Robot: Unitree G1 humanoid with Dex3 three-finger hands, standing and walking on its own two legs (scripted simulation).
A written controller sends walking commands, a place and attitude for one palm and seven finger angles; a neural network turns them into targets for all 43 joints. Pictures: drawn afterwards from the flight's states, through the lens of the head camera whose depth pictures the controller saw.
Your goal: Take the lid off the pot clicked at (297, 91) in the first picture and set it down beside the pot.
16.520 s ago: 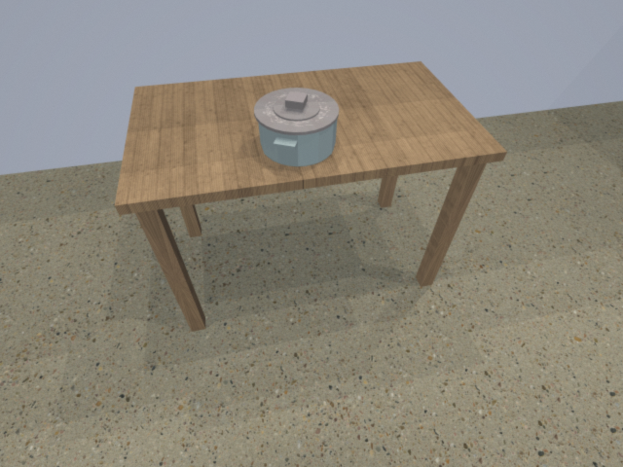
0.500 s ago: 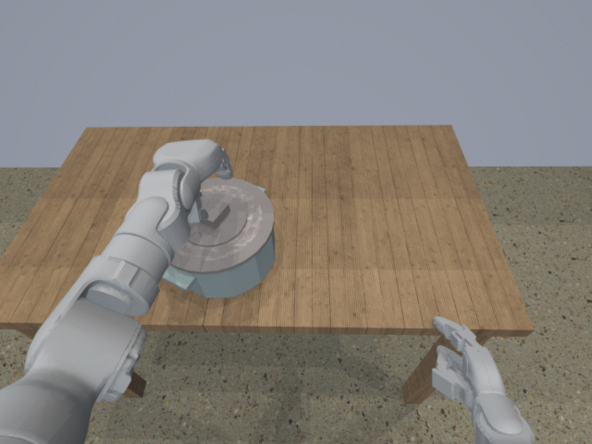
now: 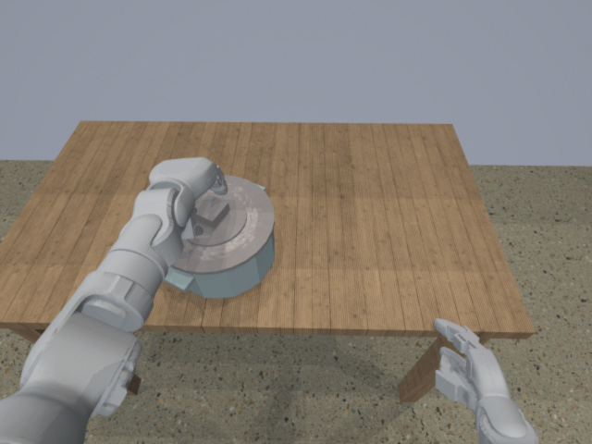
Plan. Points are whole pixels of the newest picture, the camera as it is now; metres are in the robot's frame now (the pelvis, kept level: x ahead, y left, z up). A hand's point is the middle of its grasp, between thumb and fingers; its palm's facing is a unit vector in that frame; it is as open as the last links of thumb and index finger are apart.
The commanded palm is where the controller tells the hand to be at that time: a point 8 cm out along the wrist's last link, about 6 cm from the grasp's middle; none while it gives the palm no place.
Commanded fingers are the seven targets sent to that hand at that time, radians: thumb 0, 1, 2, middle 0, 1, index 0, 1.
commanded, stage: lower the open fingers around the knob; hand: left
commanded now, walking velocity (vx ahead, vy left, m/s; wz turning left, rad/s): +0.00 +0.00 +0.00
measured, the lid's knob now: (210, 210) +0.47 +0.15 +0.01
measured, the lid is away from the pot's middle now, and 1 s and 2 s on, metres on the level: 0.00 0.00 0.00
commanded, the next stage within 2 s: close the fingers and squeeze the knob in 0.40 s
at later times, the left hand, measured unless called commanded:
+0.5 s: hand (200, 215) +0.44 +0.16 +0.04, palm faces -0.36 -0.08 -0.93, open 10.0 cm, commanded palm +0.44 +0.15 +0.10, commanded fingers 0.00 -0.11 1.03 -0.53 -0.68 -0.53 -0.68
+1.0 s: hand (203, 217) +0.43 +0.15 +0.04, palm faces -0.36 -0.06 -0.93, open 9.0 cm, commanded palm +0.44 +0.15 +0.10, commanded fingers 0.00 0.14 0.96 -0.60 -0.98 -0.60 -0.98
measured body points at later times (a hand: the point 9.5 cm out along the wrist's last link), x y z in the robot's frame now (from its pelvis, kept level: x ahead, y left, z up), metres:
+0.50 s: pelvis +0.00 +0.00 +0.00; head +0.04 +0.00 +0.44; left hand +0.45 +0.16 +0.09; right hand +0.22 -0.24 -0.06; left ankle -0.03 +0.13 -0.74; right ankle +0.00 -0.15 -0.74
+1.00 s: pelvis -0.01 +0.00 +0.00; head +0.04 -0.01 +0.44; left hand +0.45 +0.15 +0.10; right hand +0.22 -0.25 -0.06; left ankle -0.03 +0.13 -0.74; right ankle +0.00 -0.15 -0.74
